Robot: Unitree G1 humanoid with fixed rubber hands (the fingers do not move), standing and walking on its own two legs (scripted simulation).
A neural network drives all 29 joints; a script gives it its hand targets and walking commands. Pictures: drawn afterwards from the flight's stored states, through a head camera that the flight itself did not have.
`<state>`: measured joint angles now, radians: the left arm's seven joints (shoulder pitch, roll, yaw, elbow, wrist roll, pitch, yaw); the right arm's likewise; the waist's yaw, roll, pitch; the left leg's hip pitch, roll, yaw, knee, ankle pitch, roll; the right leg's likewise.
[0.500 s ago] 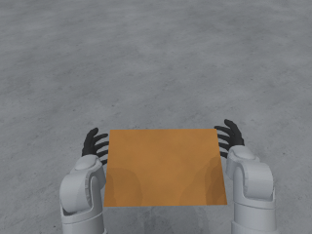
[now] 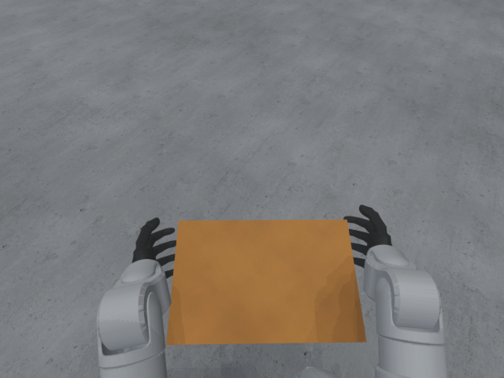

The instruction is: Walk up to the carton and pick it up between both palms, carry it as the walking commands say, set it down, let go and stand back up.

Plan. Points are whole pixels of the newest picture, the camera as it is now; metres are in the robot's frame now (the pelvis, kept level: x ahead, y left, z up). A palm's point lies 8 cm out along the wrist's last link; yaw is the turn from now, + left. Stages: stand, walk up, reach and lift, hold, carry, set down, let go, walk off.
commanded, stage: carry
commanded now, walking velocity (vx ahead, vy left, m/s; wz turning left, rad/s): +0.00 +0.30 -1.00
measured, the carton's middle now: (262, 285) +0.28 +0.01 -0.01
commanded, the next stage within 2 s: none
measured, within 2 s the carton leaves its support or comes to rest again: neither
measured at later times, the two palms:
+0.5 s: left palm (185, 236) +0.32 +0.14 +0.06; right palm (406, 345) +0.17 -0.15 +0.07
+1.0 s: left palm (232, 232) +0.33 +0.06 +0.06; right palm out of the picture +0.05 -0.10 +0.06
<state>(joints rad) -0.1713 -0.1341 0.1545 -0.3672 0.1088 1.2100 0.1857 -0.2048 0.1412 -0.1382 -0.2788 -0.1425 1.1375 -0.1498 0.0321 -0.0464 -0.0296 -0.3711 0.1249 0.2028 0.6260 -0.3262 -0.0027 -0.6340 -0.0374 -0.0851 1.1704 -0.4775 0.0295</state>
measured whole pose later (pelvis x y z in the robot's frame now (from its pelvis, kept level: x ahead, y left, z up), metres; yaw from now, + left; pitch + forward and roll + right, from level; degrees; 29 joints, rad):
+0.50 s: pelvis +0.00 +0.13 -0.01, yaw -28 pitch +6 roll +2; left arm -0.18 -0.14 0.14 -0.39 0.15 1.18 0.15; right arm -0.22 0.14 -0.16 -0.32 -0.11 1.12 -0.17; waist -0.02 -0.09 -0.04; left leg -0.43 0.04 0.05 0.61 -0.28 -0.06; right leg -0.55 -0.02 0.21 0.72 -0.30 0.07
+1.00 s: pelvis +0.05 +0.23 +0.00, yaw -58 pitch +6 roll +2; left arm -0.20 -0.14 0.15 -0.31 0.13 1.15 0.14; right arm -0.21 0.14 -0.16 -0.31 -0.10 1.14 -0.20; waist -0.02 -0.02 -0.01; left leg -0.61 0.08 0.02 1.05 -0.41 -0.10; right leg -0.46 -0.01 0.07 0.65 -0.29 0.01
